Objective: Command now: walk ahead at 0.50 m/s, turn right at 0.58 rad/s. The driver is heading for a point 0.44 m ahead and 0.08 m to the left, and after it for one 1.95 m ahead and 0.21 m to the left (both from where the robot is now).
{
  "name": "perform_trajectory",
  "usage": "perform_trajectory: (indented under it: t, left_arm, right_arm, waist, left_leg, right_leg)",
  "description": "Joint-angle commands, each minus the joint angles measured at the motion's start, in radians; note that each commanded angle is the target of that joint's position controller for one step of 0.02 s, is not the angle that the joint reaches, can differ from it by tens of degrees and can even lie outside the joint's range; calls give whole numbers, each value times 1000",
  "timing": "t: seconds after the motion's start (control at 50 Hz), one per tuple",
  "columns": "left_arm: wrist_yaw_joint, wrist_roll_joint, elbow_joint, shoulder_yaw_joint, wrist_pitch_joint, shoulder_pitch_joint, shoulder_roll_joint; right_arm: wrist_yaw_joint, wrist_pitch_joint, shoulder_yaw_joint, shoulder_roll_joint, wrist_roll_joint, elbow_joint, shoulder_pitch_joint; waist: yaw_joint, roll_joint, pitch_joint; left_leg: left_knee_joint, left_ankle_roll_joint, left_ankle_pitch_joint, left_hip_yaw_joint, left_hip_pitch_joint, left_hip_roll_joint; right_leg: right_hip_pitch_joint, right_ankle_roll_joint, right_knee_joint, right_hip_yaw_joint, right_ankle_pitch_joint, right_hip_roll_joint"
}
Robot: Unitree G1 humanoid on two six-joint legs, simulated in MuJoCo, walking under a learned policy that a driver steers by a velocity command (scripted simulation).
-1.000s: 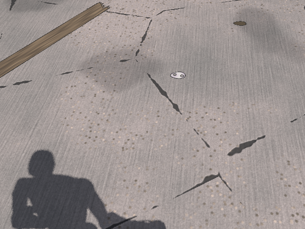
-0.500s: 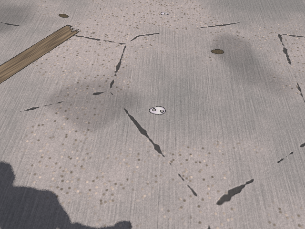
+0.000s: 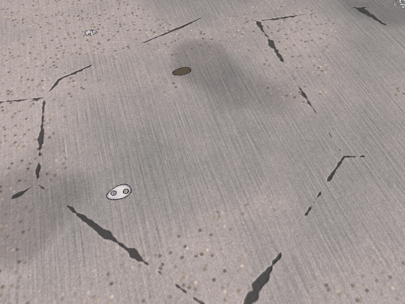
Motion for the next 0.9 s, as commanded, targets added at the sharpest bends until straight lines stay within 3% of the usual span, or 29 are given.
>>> perform_trajectory:
  t: [0.02,0.08,0.12,0.18,0.26,0.32,0.36,0.38,0.4,0.42,0.44,0.46,0.5,0.54,0.6,0.74,0.8,0.9]
  left_arm:
    - [3,-10,-47,29,-36,42,125]
    - [2,-7,-34,34,-41,101,144]
    - [2,-9,-20,26,-45,137,124]
    - [4,-6,8,18,-57,199,114]
    - [14,10,33,9,-62,245,119]
    - [27,23,49,6,-62,226,129]
    - [33,28,53,6,-64,194,147]
    - [33,30,58,4,-60,184,149]
    - [37,19,51,0,-63,167,149]
    - [35,-17,-3,-16,-70,195,94]
    - [36,-11,-6,-8,-71,219,107]
    - [37,16,-12,-11,-64,178,115]
    - [30,18,-30,-18,-61,94,98]
    - [24,34,-41,-20,-25,93,94]
    - [24,29,-50,-26,5,108,68]
    - [35,20,-109,-23,35,-68,81]
    - [41,13,-128,-25,35,-122,86]
    - [51,-7,-147,-31,18,-141,98]
  right_arm:
    - [5,25,-21,-87,-15,-49,75]
    - [8,35,-18,-80,-13,-90,-40]
    - [13,33,-14,-74,-9,-98,-92]
    - [21,27,-7,-65,0,-113,-172]
    - [31,19,-3,-71,10,-144,-268]
    - [39,15,-6,-80,13,-147,-253]
    - [30,14,-18,-99,16,-110,-138]
    - [20,8,-28,-111,10,-67,-11]
    - [11,-4,-37,-131,-6,-27,133]
    - [1,-9,-72,-260,-26,-18,255]
    - [9,2,-74,-248,17,-17,220]
    - [17,3,-72,-230,52,-28,149]
    - [13,8,-48,-135,45,-39,56]
    - [7,15,-40,-121,45,-32,36]
    - [9,15,-57,-177,35,-28,54]
    - [-10,54,-69,-189,33,-34,116]
    - [-18,68,-76,-193,25,-39,138]
    - [-18,85,-85,-207,15,-55,123]
  waist:
    - [-23,-22,-93]
    - [9,-40,-49]
    - [34,-58,-37]
    - [76,-69,-31]
    - [109,-69,-1]
    - [78,-76,17]
    - [22,-90,-40]
    - [-33,-74,-100]
    - [-103,-58,-171]
    - [-111,115,-305]
    - [-59,193,-395]
    - [-28,66,-310]
    - [0,-24,-124]
    - [38,-10,-86]
    - [56,16,-135]
    - [-7,59,-133]
    - [-29,74,-112]
    - [-34,95,-108]
  left_leg:
    - [-71,-22,38,-19,-96,23]
    - [-200,-41,151,-9,-170,20]
    - [-314,-38,245,-1,-201,22]
    - [-436,-11,345,16,-207,12]
    - [-535,38,337,41,-228,-15]
    - [-603,88,246,50,-153,-57]
    - [-633,128,166,81,29,-133]
    - [-681,150,172,96,158,-175]
    - [-736,184,280,38,364,-131]
    - [-703,313,507,-341,679,147]
    - [-781,424,922,-664,764,297]
    - [-764,416,998,-536,666,263]
    - [-826,346,963,-343,447,165]
    - [-871,297,925,-270,311,90]
    - [-869,291,983,-229,264,52]
    - [-856,216,676,-326,320,18]
    - [-836,220,601,-397,366,27]
    - [-763,234,727,-492,398,31]
  right_leg:
    - [120,-161,-236,311,346,-264]
    - [113,-143,-270,315,265,-239]
    - [164,-115,-285,289,274,-236]
    - [253,-73,-284,249,367,-247]
    - [371,-61,-280,212,429,-289]
    - [409,-44,-249,164,559,-322]
    - [408,-15,-111,108,873,-315]
    - [406,3,61,75,986,-289]
    - [292,30,273,41,878,-256]
    - [-28,90,681,-30,444,-135]
    - [-217,114,919,22,-320,13]
    - [-261,115,957,116,-267,-69]
    - [-287,125,850,104,-205,-137]
    - [-217,148,743,93,-191,-157]
    - [-187,177,661,69,-151,-142]
    - [-284,198,492,89,-51,-152]
    - [-307,194,425,109,-84,-140]
    - [-219,164,288,126,-186,-92]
